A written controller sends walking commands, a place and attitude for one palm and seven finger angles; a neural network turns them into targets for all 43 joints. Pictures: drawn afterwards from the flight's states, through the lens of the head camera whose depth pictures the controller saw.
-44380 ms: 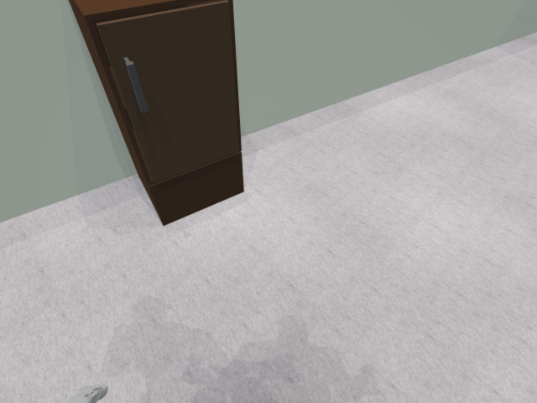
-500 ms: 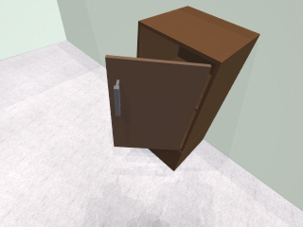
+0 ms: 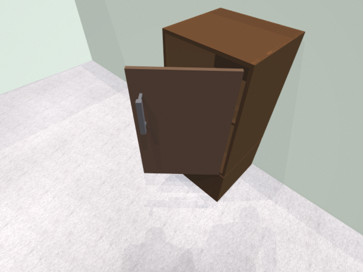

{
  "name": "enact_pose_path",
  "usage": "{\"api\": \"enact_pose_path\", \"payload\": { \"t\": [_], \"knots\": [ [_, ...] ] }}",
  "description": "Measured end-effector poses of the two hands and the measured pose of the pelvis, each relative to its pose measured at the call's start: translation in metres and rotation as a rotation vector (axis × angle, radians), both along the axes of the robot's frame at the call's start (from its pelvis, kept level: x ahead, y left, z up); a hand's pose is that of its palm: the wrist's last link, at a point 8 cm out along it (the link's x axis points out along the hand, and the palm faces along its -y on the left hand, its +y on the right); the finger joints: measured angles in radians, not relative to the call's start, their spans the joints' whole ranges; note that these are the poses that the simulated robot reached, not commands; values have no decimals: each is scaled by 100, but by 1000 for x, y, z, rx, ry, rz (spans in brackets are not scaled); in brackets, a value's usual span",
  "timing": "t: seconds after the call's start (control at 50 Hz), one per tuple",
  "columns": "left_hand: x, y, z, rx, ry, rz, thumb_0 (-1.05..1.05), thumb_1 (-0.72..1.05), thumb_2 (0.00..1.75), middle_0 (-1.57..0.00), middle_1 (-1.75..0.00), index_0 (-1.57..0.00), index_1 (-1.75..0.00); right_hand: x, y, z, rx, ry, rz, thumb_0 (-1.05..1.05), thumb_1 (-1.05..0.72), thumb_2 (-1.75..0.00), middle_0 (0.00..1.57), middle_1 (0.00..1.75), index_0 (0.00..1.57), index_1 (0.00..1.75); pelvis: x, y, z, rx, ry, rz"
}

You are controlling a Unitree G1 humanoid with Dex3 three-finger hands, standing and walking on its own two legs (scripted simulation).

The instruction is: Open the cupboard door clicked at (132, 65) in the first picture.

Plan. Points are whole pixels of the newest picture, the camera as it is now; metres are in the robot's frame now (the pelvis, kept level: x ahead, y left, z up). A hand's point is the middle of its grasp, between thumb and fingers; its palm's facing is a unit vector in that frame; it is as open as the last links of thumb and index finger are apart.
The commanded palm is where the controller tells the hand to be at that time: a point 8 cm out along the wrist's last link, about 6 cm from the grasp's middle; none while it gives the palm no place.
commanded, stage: come to a stop and stand still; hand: left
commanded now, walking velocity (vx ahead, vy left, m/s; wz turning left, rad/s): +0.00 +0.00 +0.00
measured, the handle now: (142, 114) +0.65 +0.18 -0.05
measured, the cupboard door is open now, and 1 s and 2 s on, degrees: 43 43 43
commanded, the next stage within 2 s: look again from close up in 0.44 s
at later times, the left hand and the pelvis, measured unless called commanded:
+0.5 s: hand out of the picture -0.04 +0.19 -0.18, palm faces +0.04 -0.99 -0.15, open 7.4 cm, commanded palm none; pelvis +0.00 +0.03 +0.00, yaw -1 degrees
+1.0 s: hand out of the picture +0.00 +0.19 -0.17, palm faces +0.01 -0.97 -0.23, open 7.4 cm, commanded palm none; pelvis +0.00 +0.01 -0.01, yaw -1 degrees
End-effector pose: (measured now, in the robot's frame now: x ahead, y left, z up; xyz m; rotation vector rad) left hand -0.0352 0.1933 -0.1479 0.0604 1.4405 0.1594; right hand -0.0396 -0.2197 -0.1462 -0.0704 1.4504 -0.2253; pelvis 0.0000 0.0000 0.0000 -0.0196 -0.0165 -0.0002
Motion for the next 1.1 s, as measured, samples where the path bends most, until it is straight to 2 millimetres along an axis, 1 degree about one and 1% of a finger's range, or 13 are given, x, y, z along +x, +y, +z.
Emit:
{"api": "enact_pose_path", "payload": {
  "t": [0.08,0.18,0.3,0.46,0.56,0.64,0.74,0.82,0.92,1.04,1.1],
  "knots": [
    [6,7,-13,-28,-21,17,1,90,90,-20,-30,-20,-30,6,14,-4,-20,15,39,0,-91,-90,20,30,19,30,0,11,-8,-19,-1,11],
    [9,18,-16,-38,-9,13,1,91,90,-20,-30,-20,-30,17,36,3,-15,-4,71,1,-92,-90,20,30,19,30,0,19,-4,12,-7,-7],
    [7,31,-11,-18,6,-5,1,91,90,-20,-30,-20,-30,17,44,2,-7,3,66,3,-94,-90,20,30,20,30,-1,28,-2,18,-13,-10],
    [-3,42,-7,8,40,-24,1,91,90,-20,-30,-20,-30,14,46,1,1,-2,55,2,-93,-90,20,30,20,30,-4,32,-1,22,-15,-14],
    [-7,44,-6,19,41,-34,1,91,90,-20,-30,-20,-30,13,45,0,7,-5,62,2,-92,-90,20,30,20,30,-7,32,-2,18,-13,-13],
    [-6,49,-7,39,25,-51,1,91,90,-20,-30,-20,-30,17,40,-6,10,-43,92,2,-92,-90,20,30,20,30,-11,33,-7,12,-3,-2],
    [0,58,-1,76,-2,-49,1,90,90,-20,-30,-20,-30,29,34,-13,19,-83,111,2,-92,-90,20,30,20,30,-8,32,-9,19,-3,2],
    [8,59,4,99,-22,-53,1,91,90,-20,-30,-20,-30,37,27,-15,21,-107,113,2,-93,-90,20,30,20,30,-5,28,-9,27,-3,-5],
    [22,53,6,105,-42,-68,1,91,90,-20,-30,-20,-30,44,16,-13,18,-119,112,2,-93,-90,20,30,20,30,-2,19,-7,33,0,-12],
    [40,38,5,88,-73,-75,1,90,90,-20,-30,-20,-30,47,6,-11,13,-106,115,1,-92,-90,20,30,19,30,2,8,-6,34,1,-12],
    [46,32,3,84,-79,-77,1,91,90,-20,-30,-20,-30,47,2,-10,11,-95,115,1,-92,-90,20,30,19,30,4,3,-6,34,1,-12]
  ]
}}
